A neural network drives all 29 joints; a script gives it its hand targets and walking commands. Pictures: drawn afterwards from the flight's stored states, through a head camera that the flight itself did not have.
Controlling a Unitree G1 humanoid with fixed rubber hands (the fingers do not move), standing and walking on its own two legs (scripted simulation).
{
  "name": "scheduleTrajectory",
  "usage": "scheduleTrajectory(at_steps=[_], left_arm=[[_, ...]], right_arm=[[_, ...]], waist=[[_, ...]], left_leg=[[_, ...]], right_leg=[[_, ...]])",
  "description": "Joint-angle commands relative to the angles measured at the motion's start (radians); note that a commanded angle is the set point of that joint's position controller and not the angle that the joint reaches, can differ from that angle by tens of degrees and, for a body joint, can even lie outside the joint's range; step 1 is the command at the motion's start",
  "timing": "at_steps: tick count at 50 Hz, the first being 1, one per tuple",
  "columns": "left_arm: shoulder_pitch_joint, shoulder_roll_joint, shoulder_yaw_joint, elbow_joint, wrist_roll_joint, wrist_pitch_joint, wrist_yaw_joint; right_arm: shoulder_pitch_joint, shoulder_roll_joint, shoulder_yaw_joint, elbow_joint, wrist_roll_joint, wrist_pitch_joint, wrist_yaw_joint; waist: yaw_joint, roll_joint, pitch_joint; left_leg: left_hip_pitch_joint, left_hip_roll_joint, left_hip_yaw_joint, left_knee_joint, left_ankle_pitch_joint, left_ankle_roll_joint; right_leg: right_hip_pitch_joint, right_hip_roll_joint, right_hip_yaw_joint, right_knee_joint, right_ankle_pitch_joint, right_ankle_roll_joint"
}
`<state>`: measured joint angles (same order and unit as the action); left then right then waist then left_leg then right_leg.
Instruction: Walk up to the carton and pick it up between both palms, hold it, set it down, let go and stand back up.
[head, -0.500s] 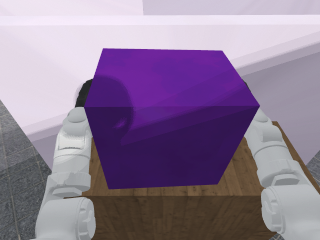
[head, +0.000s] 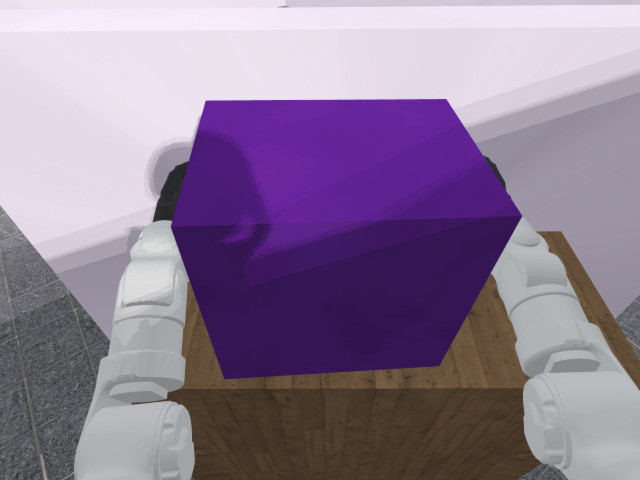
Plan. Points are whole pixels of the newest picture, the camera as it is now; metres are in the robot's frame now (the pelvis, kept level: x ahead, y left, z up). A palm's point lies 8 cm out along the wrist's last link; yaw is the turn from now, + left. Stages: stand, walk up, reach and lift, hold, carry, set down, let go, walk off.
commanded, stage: set down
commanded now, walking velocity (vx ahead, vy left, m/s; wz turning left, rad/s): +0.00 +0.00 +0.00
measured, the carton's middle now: (331, 243) +0.40 +0.01 +0.10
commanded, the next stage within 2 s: none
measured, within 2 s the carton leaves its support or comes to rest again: rests again in 1.00 s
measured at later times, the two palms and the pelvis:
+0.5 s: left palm (184, 244) +0.39 +0.20 +0.11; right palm (481, 230) +0.42 -0.19 +0.11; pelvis +0.02 +0.00 +0.00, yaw +0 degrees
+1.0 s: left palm (186, 252) +0.39 +0.20 +0.10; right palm (480, 236) +0.41 -0.19 +0.10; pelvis +0.02 +0.00 +0.00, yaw +0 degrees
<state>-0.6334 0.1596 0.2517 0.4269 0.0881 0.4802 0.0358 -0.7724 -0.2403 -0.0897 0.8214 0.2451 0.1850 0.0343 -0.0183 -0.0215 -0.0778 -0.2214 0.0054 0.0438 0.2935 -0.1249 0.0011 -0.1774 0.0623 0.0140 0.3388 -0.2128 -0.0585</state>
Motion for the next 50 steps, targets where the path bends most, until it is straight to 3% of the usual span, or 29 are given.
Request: scheduleTrajectory(at_steps=[1,4,5,6,7,8,10,11,14,15,16,17,19,22,23,25,26,29,31,34,35,38,40,41,45,46,49,50], left_arm=[[-0.684,-0.526,-0.223,-0.119,-0.044,-0.083,-0.082],[-0.665,-0.537,-0.239,-0.148,-0.047,-0.099,-0.081],[-0.641,-0.549,-0.249,-0.174,-0.052,-0.102,-0.078],[-0.646,-0.566,-0.280,-0.194,-0.059,-0.111,-0.071],[-0.644,-0.573,-0.289,-0.206,-0.065,-0.119,-0.069],[-0.633,-0.551,-0.272,-0.211,-0.064,-0.119,-0.069],[-0.670,-0.575,-0.329,-0.279,-0.088,-0.141,-0.061],[-0.632,-0.576,-0.332,-0.264,-0.078,-0.148,-0.058],[-0.620,-0.574,-0.346,-0.303,-0.082,-0.163,-0.057],[-0.624,-0.587,-0.359,-0.310,-0.098,-0.174,-0.057],[-0.600,-0.574,-0.355,-0.298,-0.087,-0.172,-0.058],[-0.629,-0.570,-0.341,-0.293,-0.088,-0.177,-0.059],[-0.602,-0.592,-0.380,-0.309,-0.095,-0.176,-0.054],[-0.599,-0.581,-0.384,-0.307,-0.087,-0.190,-0.049],[-0.586,-0.576,-0.377,-0.292,-0.085,-0.189,-0.054],[-0.567,-0.577,-0.339,-0.230,-0.067,-0.187,-0.057],[-0.583,-0.573,-0.336,-0.221,-0.072,-0.188,-0.064],[-0.603,-0.588,-0.365,-0.243,-0.078,-0.204,-0.057],[-0.603,-0.592,-0.350,-0.235,-0.075,-0.214,-0.058],[-0.599,-0.574,-0.333,-0.183,-0.062,-0.227,-0.064],[-0.564,-0.559,-0.290,-0.135,-0.047,-0.223,-0.068],[-0.594,-0.549,-0.287,-0.105,-0.036,-0.233,-0.075],[-0.563,-0.553,-0.260,-0.078,-0.025,-0.238,-0.077],[-0.571,-0.541,-0.238,-0.061,-0.007,-0.242,-0.077],[-0.564,-0.553,-0.264,-0.076,-0.022,-0.267,-0.082],[-0.552,-0.547,-0.238,-0.045,-0.006,-0.272,-0.084],[-0.527,-0.549,-0.230,-0.050,0.004,-0.287,-0.086],[-0.553,-0.549,-0.244,-0.060,0.002,-0.295,-0.084]], right_arm=[[-0.745,0.442,0.155,-0.291,-0.125,-0.092,0.180],[-0.742,0.459,0.174,-0.329,-0.119,-0.107,0.177],[-0.719,0.482,0.206,-0.349,-0.101,-0.112,0.174],[-0.708,0.490,0.215,-0.344,-0.098,-0.115,0.172],[-0.729,0.491,0.219,-0.383,-0.100,-0.127,0.170],[-0.728,0.493,0.240,-0.390,-0.093,-0.128,0.166],[-0.721,0.543,0.276,-0.422,-0.078,-0.143,0.160],[-0.683,0.531,0.262,-0.420,-0.086,-0.144,0.155],[-0.706,0.550,0.300,-0.496,-0.087,-0.155,0.141],[-0.691,0.565,0.303,-0.499,-0.084,-0.157,0.140],[-0.674,0.568,0.328,-0.502,-0.082,-0.158,0.136],[-0.676,0.569,0.317,-0.482,-0.092,-0.157,0.135],[-0.669,0.555,0.309,-0.494,-0.085,-0.165,0.131],[-0.655,0.554,0.306,-0.482,-0.090,-0.173,0.130],[-0.663,0.568,0.328,-0.513,-0.083,-0.174,0.127],[-0.628,0.550,0.294,-0.433,-0.099,-0.164,0.131],[-0.653,0.552,0.297,-0.436,-0.104,-0.161,0.134],[-0.641,0.549,0.279,-0.426,-0.103,-0.174,0.138],[-0.643,0.554,0.284,-0.411,-0.110,-0.183,0.145],[-0.623,0.536,0.246,-0.381,-0.139,-0.190,0.151],[-0.613,0.531,0.251,-0.368,-0.135,-0.187,0.152],[-0.613,0.524,0.213,-0.319,-0.156,-0.196,0.156],[-0.624,0.528,0.217,-0.338,-0.154,-0.207,0.160],[-0.600,0.516,0.199,-0.280,-0.161,-0.205,0.165],[-0.586,0.536,0.205,-0.316,-0.173,-0.224,0.166],[-0.560,0.536,0.197,-0.269,-0.179,-0.223,0.169],[-0.551,0.538,0.203,-0.274,-0.176,-0.233,0.174],[-0.552,0.517,0.181,-0.251,-0.186,-0.241,0.176]], waist=[[0.120,0.018,-0.494],[0.122,0.027,-0.559],[0.126,-0.001,-0.568],[0.130,0.041,-0.598],[0.122,0.019,-0.618],[0.137,0.024,-0.614],[0.126,0.023,-0.674],[0.106,0.017,-0.650],[0.123,0.014,-0.687],[0.110,-0.002,-0.705],[0.127,-0.003,-0.675],[0.120,-0.005,-0.672],[0.109,0.032,-0.668],[0.106,0.037,-0.686],[0.118,0.010,-0.671],[0.111,0.008,-0.597],[0.120,0.004,-0.589],[0.101,0.034,-0.627],[0.113,0.028,-0.611],[0.104,0.024,-0.597],[0.124,0.013,-0.558],[0.103,0.018,-0.534],[0.130,0.009,-0.527],[0.129,0.021,-0.496],[0.116,0.002,-0.528],[0.125,0.002,-0.517],[0.139,0.015,-0.506],[0.119,0.026,-0.522]], left_leg=[[0.282,0.009,-0.022,0.016,0.223,-0.007],[0.293,0.006,-0.020,0.033,0.285,-0.011],[0.299,0.005,-0.022,0.042,0.319,-0.008],[0.299,0.008,-0.024,0.048,0.349,-0.021],[0.303,0.004,-0.027,0.057,0.364,-0.017],[0.275,0.004,-0.024,0.057,0.373,-0.014],[0.263,-0.004,-0.018,0.075,0.397,-0.021],[0.247,-0.005,-0.028,0.071,0.388,-0.019],[0.220,-0.010,-0.021,0.070,0.406,-0.021],[0.221,-0.011,-0.025,0.066,0.397,-0.016],[0.202,-0.010,-0.020,0.065,0.400,-0.017],[0.196,-0.011,-0.023,0.064,0.395,-0.017],[0.215,-0.009,-0.024,0.070,0.428,-0.032],[0.243,-0.002,-0.030,0.079,0.436,-0.032],[0.231,-0.004,-0.023,0.075,0.432,-0.027],[0.205,-0.005,-0.021,0.056,0.372,-0.022],[0.204,-0.004,-0.020,0.056,0.368,-0.021],[0.213,0.001,-0.023,0.064,0.383,-0.033],[0.229,0.005,-0.021,0.063,0.389,-0.032],[0.218,0.004,-0.017,0.049,0.339,-0.027],[0.211,0.003,-0.013,0.045,0.333,-0.022],[0.185,0.004,-0.011,0.039,0.289,-0.022],[0.177,0.006,-0.010,0.032,0.283,-0.014],[0.168,0.006,-0.010,0.025,0.261,-0.016],[0.179,0.007,-0.006,0.036,0.293,-0.019],[0.169,0.008,-0.005,0.034,0.273,-0.014],[0.162,0.009,-0.005,0.034,0.294,-0.018],[0.173,0.010,-0.008,0.031,0.292,-0.018]], right_leg=[[0.007,-0.056,-0.034,-0.062,0.404,0.086],[0.036,-0.058,-0.033,-0.042,0.509,0.093],[0.051,-0.052,-0.034,-0.035,0.545,0.091],[0.030,-0.051,-0.032,-0.034,0.557,0.086],[0.042,-0.050,-0.033,-0.024,0.590,0.090],[0.059,-0.052,-0.029,-0.019,0.615,0.090],[0.096,-0.053,-0.022,0.012,0.712,0.100],[0.106,-0.060,-0.013,0.011,0.731,0.100],[0.150,-0.059,-0.012,0.026,0.790,0.105],[0.160,-0.062,-0.009,0.026,0.806,0.110],[0.166,-0.061,-0.004,0.032,0.825,0.113],[0.161,-0.064,-0.004,0.040,0.833,0.115],[0.143,-0.056,-0.013,0.037,0.817,0.108],[0.103,-0.059,-0.011,0.021,0.795,0.106],[0.127,-0.061,-0.007,0.024,0.820,0.115],[0.128,-0.068,-0.005,0.021,0.781,0.116],[0.121,-0.065,-0.005,0.019,0.756,0.114],[0.099,-0.059,-0.012,0.017,0.748,0.109],[0.088,-0.058,-0.014,0.016,0.733,0.108],[0.062,-0.064,-0.019,-0.003,0.672,0.104],[0.083,-0.060,-0.017,-0.003,0.676,0.103],[0.077,-0.071,-0.017,-0.001,0.648,0.105],[0.081,-0.070,-0.014,-0.002,0.626,0.104],[0.064,-0.075,-0.016,-0.008,0.586,0.099],[0.068,-0.069,-0.026,0.002,0.643,0.102],[0.074,-0.078,-0.019,0.003,0.632,0.105],[0.076,-0.073,-0.019,0.006,0.639,0.098],[0.065,-0.073,-0.024,0.001,0.615,0.095]])
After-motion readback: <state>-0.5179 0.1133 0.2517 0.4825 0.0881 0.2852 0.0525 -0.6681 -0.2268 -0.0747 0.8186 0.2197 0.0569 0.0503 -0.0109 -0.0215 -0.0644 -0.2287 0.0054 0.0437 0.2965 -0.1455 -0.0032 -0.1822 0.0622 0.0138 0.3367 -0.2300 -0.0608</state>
